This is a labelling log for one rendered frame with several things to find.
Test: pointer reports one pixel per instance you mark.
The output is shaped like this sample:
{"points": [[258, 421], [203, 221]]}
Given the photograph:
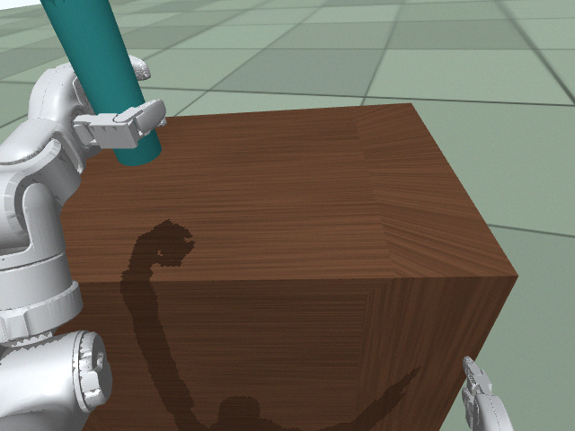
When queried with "left robot hand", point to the left robot hand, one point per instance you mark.
{"points": [[59, 96]]}

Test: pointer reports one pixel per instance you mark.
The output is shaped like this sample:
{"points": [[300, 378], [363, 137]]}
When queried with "right robot hand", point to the right robot hand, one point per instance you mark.
{"points": [[484, 411]]}

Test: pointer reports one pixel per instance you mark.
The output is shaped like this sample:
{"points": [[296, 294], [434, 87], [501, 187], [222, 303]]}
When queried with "left robot arm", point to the left robot arm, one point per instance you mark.
{"points": [[47, 383]]}

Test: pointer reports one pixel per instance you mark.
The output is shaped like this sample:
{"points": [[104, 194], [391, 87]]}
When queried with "can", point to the can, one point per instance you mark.
{"points": [[89, 34]]}

